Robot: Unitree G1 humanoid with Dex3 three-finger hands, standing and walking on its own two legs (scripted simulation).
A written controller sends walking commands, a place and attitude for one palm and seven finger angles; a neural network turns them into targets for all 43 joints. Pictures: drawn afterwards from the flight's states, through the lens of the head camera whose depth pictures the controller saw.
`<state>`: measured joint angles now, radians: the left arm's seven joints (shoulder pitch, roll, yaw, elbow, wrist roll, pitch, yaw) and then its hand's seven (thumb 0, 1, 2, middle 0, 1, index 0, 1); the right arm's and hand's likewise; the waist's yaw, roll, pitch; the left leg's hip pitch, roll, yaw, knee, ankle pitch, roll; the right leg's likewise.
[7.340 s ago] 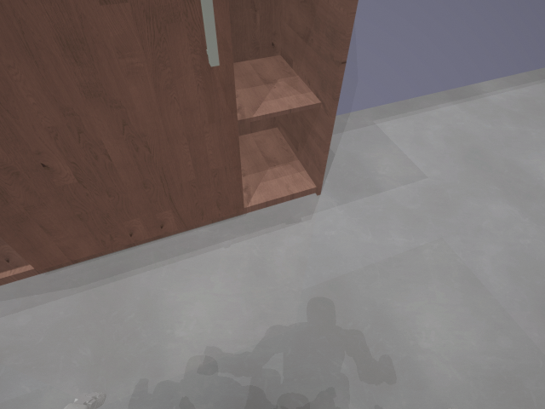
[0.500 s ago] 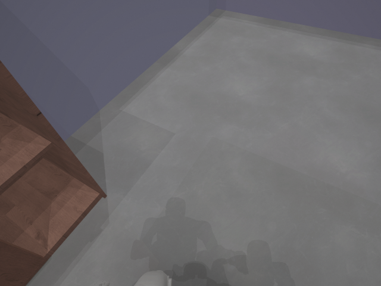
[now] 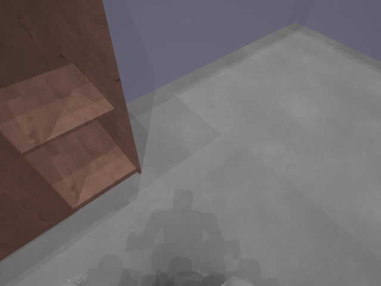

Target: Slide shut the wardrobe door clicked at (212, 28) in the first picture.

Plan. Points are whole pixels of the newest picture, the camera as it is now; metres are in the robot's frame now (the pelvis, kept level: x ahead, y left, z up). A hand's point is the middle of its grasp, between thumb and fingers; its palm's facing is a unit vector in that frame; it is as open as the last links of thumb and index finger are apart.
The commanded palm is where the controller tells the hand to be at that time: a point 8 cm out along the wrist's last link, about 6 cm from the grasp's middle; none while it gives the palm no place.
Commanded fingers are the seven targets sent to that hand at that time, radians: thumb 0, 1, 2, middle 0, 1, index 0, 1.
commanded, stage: turn to face it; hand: left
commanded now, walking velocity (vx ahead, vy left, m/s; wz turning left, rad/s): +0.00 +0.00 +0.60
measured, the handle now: out of the picture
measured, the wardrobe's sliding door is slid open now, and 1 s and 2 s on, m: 0.38 0.38 0.38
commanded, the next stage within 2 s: take the last steps up to it in 1.12 s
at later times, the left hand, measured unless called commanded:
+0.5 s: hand out of the picture +0.01 +0.17 -0.15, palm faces +0.31 -0.91 -0.28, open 7.4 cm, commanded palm none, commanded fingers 0.00 0.90 0.90 -0.20 -0.30 -0.20 -0.30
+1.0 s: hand out of the picture -0.04 +0.22 -0.16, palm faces +0.56 -0.78 -0.27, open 7.4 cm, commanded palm none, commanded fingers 0.00 0.90 0.90 -0.20 -0.30 -0.20 -0.30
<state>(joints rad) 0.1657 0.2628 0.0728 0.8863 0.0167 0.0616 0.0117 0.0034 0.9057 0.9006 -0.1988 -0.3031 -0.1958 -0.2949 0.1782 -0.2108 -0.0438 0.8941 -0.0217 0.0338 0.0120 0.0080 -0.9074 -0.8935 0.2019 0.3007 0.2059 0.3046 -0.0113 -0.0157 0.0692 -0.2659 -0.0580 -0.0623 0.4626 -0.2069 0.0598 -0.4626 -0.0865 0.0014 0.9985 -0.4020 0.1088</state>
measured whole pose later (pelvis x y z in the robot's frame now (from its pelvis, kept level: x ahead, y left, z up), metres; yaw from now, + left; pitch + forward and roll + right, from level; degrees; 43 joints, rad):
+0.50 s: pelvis +0.00 -0.04 +0.00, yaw +20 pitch -1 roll +2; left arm 0.22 0.19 0.03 0.87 0.03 0.02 0.02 0.00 0.90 0.90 -0.20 -0.30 -0.20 -0.30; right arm 0.20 -0.28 -0.09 0.94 -0.02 0.10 0.03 0.01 -0.91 -0.89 0.20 0.30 0.20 0.30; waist -0.03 0.02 0.09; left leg -0.44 0.03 0.01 0.97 -0.42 -0.07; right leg -0.17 -0.14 -0.18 0.52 -0.32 0.01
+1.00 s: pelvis -0.01 -0.01 +0.00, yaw +34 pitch -1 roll +0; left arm 0.17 0.23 0.05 0.88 0.01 0.05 0.01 0.00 0.91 0.90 -0.20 -0.30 -0.20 -0.29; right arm 0.17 -0.21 -0.03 0.91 -0.03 0.05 0.01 0.01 -0.91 -0.89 0.20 0.30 0.21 0.30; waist -0.01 0.01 0.07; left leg -0.24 -0.05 -0.08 0.50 -0.23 0.02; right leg -0.38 -0.06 -0.02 0.82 -0.43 0.08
